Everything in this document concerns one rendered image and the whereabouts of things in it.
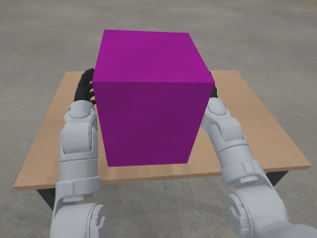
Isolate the right robot hand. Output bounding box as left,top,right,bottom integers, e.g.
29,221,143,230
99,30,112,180
209,71,218,98

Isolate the table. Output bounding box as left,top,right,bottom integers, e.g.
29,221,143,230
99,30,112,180
13,69,312,211

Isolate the robot left forearm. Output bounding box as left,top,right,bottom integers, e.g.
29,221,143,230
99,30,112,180
50,100,101,238

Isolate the robot left upper arm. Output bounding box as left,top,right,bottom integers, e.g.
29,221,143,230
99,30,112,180
51,202,110,238

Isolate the robot right forearm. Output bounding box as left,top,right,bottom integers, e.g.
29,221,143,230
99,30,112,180
200,97,288,220

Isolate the carton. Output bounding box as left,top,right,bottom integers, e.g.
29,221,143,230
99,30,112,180
92,29,215,168

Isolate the robot right upper arm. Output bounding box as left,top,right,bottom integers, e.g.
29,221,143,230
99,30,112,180
226,184,317,238

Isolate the left robot hand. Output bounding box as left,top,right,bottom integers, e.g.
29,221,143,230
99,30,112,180
73,68,96,105

